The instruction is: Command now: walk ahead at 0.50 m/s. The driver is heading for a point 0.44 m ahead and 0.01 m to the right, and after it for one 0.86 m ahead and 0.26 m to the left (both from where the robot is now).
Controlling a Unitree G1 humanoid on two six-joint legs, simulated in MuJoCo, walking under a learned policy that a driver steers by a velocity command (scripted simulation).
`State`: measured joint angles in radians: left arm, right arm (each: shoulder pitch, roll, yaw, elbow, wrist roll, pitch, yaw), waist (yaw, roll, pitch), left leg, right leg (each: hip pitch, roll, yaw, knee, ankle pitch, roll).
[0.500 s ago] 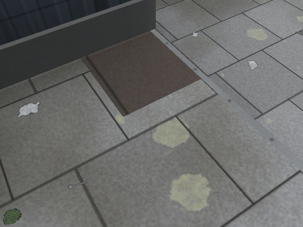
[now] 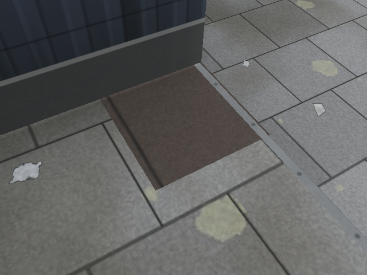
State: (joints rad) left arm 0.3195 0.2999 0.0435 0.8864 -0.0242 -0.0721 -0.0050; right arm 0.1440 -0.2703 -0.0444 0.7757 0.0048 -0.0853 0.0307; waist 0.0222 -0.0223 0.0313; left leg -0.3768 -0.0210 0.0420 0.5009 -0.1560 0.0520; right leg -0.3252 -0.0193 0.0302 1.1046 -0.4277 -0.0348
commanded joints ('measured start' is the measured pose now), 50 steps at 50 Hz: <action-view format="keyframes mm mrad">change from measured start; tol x32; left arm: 1 -45 108 31 -87 7 -22 2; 16 -379 37 8 -197 9 -14 -35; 23 125 215 80 -78 23 -14 -23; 50 -40 27 41 -85 44 12 26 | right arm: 1 73 -107 -28 -24 -16 -10 -4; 23 339 -33 3 106 10 8 -33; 44 -135 -28 -32 -65 21 54 15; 50 291 -304 -141 10 37 74 -23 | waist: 1 -34 106 -75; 18 -74 91 29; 23 86 -242 -446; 41 42 5 84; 50 -123 233 -217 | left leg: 1 313 264 -357 -290 51 173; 20 441 251 -104 -90 569 95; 24 -338 26 -189 784 -402 -4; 43 -348 122 -12 166 144 6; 48 61 -28 94 95 -14 110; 50 677 226 -467 -21 -79 297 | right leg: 1 -322 -116 47 36 128 3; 18 -289 -50 -20 -590 388 -12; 21 212 -25 -39 -610 406 -87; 23 750 -395 639 -740 170 -275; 30 162 -229 73 -962 358 -134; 48 431 -242 -282 -499 1227 -58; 49 251 -197 -286 -238 1020 -18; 50 -201 -24 -256 119 132 52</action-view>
